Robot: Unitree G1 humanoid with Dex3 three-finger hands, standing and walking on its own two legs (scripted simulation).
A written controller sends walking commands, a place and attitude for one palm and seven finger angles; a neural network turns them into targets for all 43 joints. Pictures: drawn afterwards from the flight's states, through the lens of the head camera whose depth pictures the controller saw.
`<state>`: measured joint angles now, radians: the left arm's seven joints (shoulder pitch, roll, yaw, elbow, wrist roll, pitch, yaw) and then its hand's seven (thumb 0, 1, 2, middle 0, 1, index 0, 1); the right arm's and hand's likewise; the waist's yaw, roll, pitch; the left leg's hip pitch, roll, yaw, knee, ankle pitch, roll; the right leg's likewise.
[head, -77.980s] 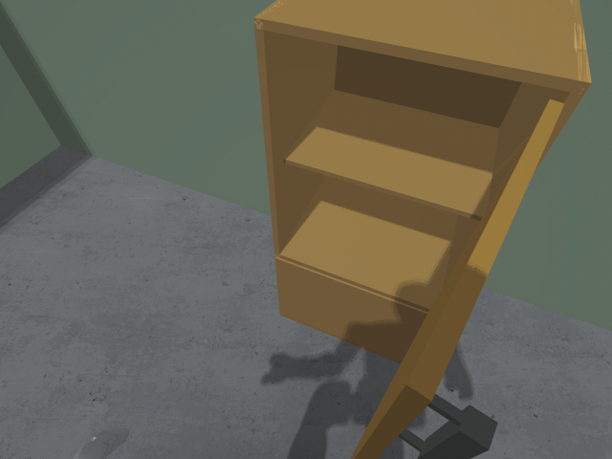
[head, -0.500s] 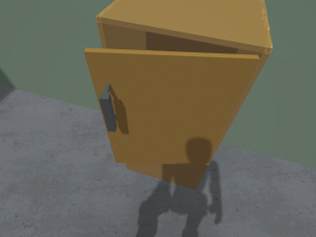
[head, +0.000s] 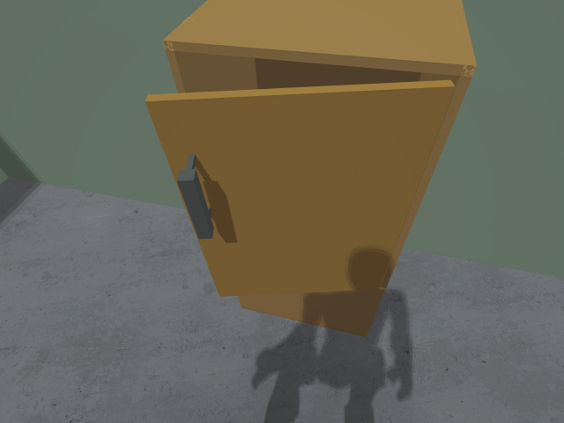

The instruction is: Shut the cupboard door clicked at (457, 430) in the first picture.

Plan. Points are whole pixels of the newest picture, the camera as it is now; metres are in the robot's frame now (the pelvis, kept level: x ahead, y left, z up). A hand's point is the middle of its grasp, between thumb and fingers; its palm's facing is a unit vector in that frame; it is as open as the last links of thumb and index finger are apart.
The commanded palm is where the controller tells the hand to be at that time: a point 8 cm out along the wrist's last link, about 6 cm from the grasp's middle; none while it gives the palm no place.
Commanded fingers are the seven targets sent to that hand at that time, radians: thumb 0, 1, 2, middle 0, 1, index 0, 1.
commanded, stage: look again from close up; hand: left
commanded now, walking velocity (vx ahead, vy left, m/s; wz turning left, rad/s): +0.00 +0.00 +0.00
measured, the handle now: (199, 197) +0.45 +0.17 +0.05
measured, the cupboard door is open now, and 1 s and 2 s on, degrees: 16 16 16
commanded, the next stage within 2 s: raise the hand and make a fist in 0.16 s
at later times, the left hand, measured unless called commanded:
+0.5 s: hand (158, 357) +0.20 +0.18 +0.01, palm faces +0.24 -0.97 -0.09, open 7.0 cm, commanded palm +0.10 +0.23 -0.05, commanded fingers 0.00 0.90 0.90 -0.42 -0.54 -0.42 -0.54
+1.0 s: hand (169, 401) +0.16 +0.16 -0.02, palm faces -0.03 -1.00 +0.00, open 4.6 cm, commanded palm +0.11 +0.23 -0.01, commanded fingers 0.00 0.90 0.90 -0.88 -1.04 -0.88 -1.04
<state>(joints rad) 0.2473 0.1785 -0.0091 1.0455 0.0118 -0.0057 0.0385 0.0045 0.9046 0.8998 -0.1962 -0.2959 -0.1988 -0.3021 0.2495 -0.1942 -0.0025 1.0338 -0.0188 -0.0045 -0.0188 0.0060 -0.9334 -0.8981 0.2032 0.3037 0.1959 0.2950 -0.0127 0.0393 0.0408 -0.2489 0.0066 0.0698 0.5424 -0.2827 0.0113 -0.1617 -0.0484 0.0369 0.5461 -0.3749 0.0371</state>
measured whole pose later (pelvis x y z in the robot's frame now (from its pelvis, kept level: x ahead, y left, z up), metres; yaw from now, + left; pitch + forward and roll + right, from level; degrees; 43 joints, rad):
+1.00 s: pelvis -0.06 -0.02 -0.08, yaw +2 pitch +11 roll -3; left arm 0.35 0.23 0.13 -0.09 -0.29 -0.20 -0.28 0.02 0.90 0.90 -0.70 -0.85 -0.70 -0.85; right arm 0.25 -0.16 0.03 0.55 0.04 -0.22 -0.08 0.01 -0.90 -0.90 0.21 0.30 0.20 0.30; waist 0.00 0.06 -0.10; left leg -0.89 0.06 -0.04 1.12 -0.42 -0.02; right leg -0.76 -0.01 -0.07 1.11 -0.54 0.00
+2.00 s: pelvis -0.03 -0.02 -0.03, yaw +3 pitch +6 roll -1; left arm 0.34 0.23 0.15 -0.08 -0.31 -0.18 -0.26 0.02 0.90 0.90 -1.30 -1.50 -1.30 -1.50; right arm 0.28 -0.26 0.03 0.55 0.03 -0.21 -0.08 0.01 -0.90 -0.90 0.21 0.30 0.20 0.30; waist 0.02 0.06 -0.07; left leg -0.60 0.05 -0.01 0.85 -0.36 -0.02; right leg -0.48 -0.02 -0.06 0.85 -0.47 0.00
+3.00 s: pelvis -0.03 -0.01 -0.03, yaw +2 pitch +7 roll +0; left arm -0.11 0.17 0.09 0.25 -0.20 -0.19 -0.09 0.02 0.90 0.90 -1.30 -1.50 -1.30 -1.50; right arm 0.26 -0.25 0.02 0.61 0.02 -0.15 -0.05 0.01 -0.90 -0.90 0.20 0.30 0.20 0.30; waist -0.01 0.04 -0.06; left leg -0.60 0.04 0.02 0.82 -0.35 -0.01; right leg -0.49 -0.03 -0.03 0.83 -0.45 0.01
